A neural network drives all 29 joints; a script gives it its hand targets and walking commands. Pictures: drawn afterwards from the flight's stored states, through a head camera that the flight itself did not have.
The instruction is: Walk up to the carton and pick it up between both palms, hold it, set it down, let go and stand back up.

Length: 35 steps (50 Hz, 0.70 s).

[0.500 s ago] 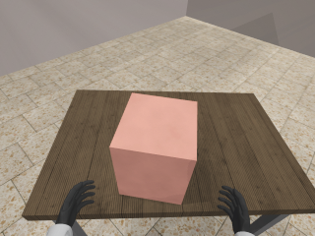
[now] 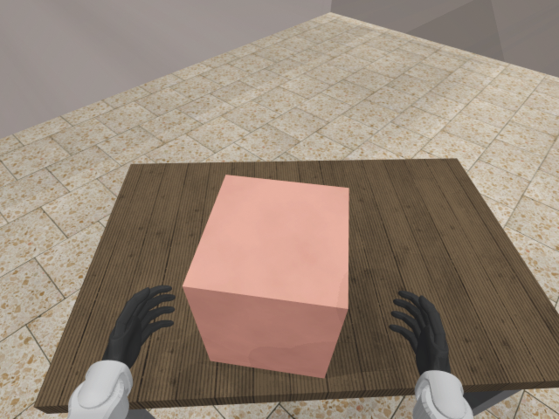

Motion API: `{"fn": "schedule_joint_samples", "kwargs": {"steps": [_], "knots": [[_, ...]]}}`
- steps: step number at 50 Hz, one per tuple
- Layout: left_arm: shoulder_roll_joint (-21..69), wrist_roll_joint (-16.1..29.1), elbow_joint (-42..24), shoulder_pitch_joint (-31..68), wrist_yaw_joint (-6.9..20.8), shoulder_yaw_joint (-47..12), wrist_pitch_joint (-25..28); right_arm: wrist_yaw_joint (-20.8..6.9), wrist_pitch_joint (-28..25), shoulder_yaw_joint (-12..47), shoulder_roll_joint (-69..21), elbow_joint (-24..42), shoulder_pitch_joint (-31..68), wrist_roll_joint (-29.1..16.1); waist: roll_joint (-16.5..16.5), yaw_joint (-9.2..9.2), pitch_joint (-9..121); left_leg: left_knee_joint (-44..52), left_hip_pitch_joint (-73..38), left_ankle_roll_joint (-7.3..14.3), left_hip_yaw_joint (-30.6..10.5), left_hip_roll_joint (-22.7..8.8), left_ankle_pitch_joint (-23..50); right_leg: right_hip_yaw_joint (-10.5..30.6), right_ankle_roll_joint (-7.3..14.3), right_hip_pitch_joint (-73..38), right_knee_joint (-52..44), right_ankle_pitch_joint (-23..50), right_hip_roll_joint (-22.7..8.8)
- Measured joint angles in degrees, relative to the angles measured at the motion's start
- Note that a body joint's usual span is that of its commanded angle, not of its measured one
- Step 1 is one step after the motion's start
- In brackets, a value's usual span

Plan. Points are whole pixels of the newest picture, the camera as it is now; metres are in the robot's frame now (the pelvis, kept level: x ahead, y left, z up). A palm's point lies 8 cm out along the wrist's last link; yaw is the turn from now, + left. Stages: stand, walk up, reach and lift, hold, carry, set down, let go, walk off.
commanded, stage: reach and lift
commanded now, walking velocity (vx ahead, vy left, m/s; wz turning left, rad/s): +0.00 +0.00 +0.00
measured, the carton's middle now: (276, 278) +0.34 +0.04 -0.01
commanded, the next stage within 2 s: none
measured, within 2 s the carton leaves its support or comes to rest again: neither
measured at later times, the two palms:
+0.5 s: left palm (138, 275) +0.29 +0.23 +0.07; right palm (438, 304) +0.27 -0.19 +0.06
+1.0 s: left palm (144, 208) +0.37 +0.23 +0.12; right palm (437, 240) +0.34 -0.19 +0.11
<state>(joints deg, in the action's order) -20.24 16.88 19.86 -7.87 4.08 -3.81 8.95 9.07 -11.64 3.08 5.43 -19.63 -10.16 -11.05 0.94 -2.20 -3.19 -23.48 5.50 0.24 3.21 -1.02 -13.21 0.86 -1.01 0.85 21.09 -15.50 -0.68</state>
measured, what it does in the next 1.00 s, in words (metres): stands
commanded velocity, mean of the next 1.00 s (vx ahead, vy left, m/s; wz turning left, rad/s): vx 0.00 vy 0.00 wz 0.00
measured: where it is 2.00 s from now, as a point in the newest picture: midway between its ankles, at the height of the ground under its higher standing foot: outside the picture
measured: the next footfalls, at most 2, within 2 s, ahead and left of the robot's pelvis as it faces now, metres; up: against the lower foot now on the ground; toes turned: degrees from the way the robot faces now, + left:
none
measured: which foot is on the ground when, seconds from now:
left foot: down 0.00-1.00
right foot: down 0.00-1.00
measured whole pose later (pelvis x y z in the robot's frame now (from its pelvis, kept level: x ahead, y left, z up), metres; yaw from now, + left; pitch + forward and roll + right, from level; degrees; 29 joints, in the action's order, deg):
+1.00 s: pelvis -0.02 +0.00 +0.00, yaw -1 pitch +1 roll -1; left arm -22.6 15.0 27.0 33.2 2.2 4.9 -22.5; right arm 11.6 15.2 -0.7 11.3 -23.1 27.0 -18.0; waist 1.5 0.8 -0.8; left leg -22.1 13.5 0.3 3.3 -1.7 -9.7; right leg 1.5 -1.0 9.0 19.5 -11.6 0.1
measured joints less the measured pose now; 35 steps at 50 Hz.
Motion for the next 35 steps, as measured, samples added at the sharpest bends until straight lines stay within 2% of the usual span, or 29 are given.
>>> {"fn": "schedule_joint_samples", "kwargs": {"steps": [8, 14, 24, 35], "knots": [[0.4, -0.3, -7.0, 1.5, 0.3, 2.1, -8.1, 1.5, 6.0, 0.2, 1.0, 8.3, 0.2, -1.0, -0.6, -0.05, -0.9, 1.7, -0.7, -0.3, -0.1, -0.2, 0.7, 0.0, 0.3, -0.7, -1.9, 0.8, 0.3], [0.7, -0.6, -8.5, 5.8, 0.4, 4.3, -12.7, 2.2, 10.6, 0.0, 1.8, 11.5, 3.3, -1.7, -0.4, 0.14, -1.0, 2.9, -0.4, -0.4, -0.1, -0.2, 1.7, 0.1, 0.4, -0.1, -2.4, 1.4, 0.4], [0.9, -1.5, -6.2, 15.9, 0.4, 7.5, -19.9, 3.2, 16.6, -0.6, 2.5, 11.0, 11.2, -3.4, 0.6, 0.92, -0.6, 3.6, 0.9, -0.4, 0.3, -0.4, 2.8, 0.6, 0.4, 1.8, -2.3, 2.4, 0.5], [0.2, -2.0, -2.6, 27.1, -1.0, 8.9, -27.1, 3.1, 21.9, -2.5, 4.1, 6.6, 22.5, -5.5, 1.0, 1.44, 0.3, 2.7, 4.4, -0.1, 0.9, -0.6, 3.6, 1.3, 0.1, 5.6, -1.5, 3.5, 0.7]]}}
